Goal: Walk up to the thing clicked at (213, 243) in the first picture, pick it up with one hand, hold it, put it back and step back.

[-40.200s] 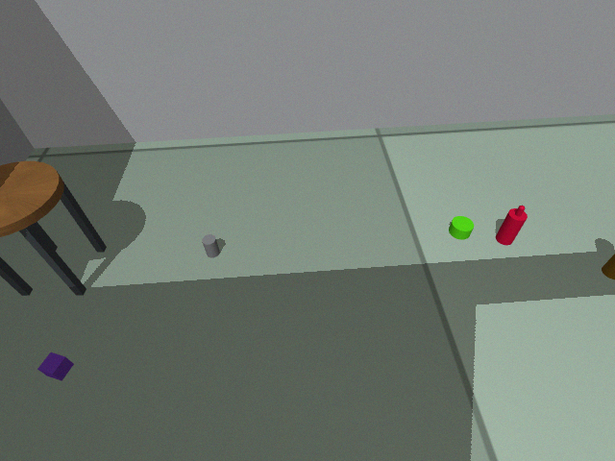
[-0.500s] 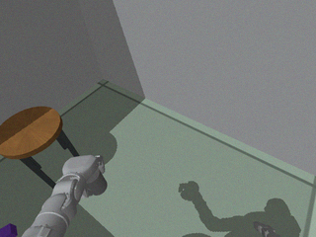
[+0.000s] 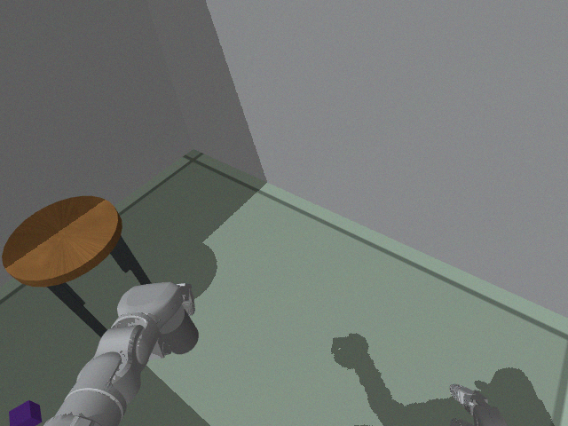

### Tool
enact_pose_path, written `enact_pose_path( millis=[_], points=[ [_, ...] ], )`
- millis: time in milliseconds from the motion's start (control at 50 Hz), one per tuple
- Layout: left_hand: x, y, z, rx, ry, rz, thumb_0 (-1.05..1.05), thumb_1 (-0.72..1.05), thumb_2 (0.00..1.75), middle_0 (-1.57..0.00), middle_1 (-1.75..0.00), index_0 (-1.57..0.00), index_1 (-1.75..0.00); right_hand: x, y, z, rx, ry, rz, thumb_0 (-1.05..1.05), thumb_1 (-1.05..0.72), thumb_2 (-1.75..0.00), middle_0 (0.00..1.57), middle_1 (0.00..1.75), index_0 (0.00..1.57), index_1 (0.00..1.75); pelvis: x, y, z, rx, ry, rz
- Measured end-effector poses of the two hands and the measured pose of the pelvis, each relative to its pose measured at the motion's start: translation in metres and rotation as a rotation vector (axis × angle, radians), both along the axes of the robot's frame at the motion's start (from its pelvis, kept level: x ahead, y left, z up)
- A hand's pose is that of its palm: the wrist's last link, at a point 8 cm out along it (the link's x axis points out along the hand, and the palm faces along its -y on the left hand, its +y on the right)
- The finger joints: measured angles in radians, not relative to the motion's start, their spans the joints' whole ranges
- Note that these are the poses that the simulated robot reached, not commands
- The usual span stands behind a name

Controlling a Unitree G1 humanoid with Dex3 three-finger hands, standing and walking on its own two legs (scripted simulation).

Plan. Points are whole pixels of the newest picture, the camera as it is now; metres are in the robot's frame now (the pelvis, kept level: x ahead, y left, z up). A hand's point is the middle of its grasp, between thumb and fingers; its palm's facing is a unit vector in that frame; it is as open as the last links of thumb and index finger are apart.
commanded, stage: hold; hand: left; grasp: from above
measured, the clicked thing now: (175, 328) +0.31 +0.21 -0.06
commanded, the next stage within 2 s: crouch in 0.80 s
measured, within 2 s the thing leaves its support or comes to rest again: neither
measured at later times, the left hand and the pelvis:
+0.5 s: hand (158, 330) +0.29 +0.22 -0.03, palm faces -0.45 -0.07 -0.89, open 8.8 cm; pelvis +0.00 +0.00 +0.00, yaw +0 degrees
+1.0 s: hand (160, 326) +0.30 +0.22 -0.04, palm faces -0.48 -0.06 -0.88, open 8.8 cm; pelvis +0.02 +0.00 +0.01, yaw +0 degrees
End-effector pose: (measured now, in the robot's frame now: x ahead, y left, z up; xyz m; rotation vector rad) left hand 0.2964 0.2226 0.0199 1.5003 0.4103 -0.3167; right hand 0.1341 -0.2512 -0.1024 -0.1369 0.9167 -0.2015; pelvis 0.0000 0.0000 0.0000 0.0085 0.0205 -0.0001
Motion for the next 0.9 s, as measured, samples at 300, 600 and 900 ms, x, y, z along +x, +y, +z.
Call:
enact_pose_path(
  millis=[300,600,900],
  points=[
    [-0.005,0.0,0.01,-0.004,0.003,-0.006,0.08,0.14,0.66,-0.77,-1.0,-0.61,-0.86,0.006,0.003,0.004,0.007,-0.027,0.006,0.01,-0.92,-0.9,0.2,0.29,0.2,0.3,-0.001,-0.001,0.003,0.002,-0.017,-0.003],
    [-0.001,0.001,0.007,-0.006,0.014,-0.008,0.08,0.14,0.66,-0.77,-0.98,-0.61,-0.86,0.018,0.007,0.006,0.009,-0.021,0.014,0.01,-0.92,-0.9,0.2,0.29,0.2,0.3,0.006,-0.001,0.005,0.001,-0.014,-0.002],
    [0.014,0.002,0.01,-0.009,0.007,0.001,0.09,0.15,0.65,-0.78,-0.95,-0.62,-0.84,0.02,0.004,0.007,0.006,0.0,-0.008,0.01,-0.92,-0.9,0.2,0.29,0.2,0.3,0.016,0.001,0.007,-0.001,-0.011,-0.002]
  ],
)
